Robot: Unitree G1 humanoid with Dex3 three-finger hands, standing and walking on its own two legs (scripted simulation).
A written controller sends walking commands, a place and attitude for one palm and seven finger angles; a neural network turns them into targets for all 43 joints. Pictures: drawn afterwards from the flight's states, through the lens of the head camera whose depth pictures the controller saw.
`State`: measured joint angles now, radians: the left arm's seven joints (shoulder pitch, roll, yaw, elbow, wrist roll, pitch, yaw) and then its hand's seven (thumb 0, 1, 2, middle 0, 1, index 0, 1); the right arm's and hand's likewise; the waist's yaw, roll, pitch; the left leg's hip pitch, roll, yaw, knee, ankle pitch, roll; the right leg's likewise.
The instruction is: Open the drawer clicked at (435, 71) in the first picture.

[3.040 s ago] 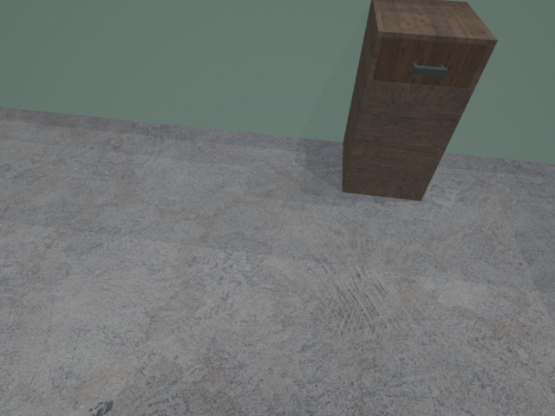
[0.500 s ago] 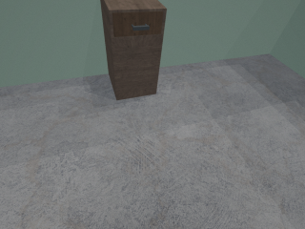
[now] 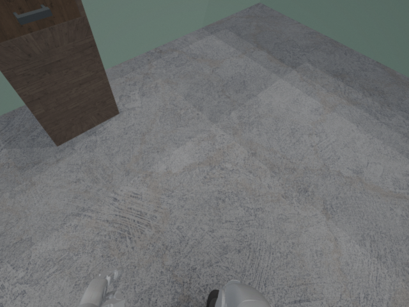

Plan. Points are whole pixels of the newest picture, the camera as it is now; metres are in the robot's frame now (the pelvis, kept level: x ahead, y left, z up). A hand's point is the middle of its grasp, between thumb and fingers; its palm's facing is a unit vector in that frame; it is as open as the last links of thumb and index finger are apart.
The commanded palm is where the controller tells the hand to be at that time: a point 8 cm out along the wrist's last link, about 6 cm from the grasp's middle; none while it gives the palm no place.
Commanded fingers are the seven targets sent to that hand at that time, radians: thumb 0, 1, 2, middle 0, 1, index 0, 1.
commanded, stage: walk to a spot facing it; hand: left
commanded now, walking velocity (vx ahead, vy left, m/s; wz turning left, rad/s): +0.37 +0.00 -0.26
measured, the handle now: (32, 13) +1.08 +0.65 -0.03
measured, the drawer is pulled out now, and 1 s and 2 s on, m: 0.00 0.00 0.00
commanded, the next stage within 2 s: turn to face it in 1.18 s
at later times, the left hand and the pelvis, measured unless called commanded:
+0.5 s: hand (103, 283) +0.18 +0.22 -0.16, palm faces +0.01 -0.99 -0.14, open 7.4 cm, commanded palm none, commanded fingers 0.00 0.90 0.90 -0.20 -0.30 -0.20 -0.30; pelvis +0.22 +0.05 +0.02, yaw -7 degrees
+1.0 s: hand (160, 139) +0.58 +0.13 -0.15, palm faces -0.33 -0.92 -0.19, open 7.4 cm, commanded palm none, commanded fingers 0.00 0.90 0.90 -0.20 -0.30 -0.20 -0.30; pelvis +0.43 -0.01 +0.02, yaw -18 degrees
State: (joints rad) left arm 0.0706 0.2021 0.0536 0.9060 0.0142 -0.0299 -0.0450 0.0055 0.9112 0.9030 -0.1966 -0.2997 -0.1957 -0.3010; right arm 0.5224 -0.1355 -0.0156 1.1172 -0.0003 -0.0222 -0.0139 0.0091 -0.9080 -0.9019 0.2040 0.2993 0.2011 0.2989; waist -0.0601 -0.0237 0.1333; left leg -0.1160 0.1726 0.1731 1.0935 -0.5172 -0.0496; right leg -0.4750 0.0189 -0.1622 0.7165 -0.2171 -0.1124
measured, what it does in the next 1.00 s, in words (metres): walks ahead, turning right: left foot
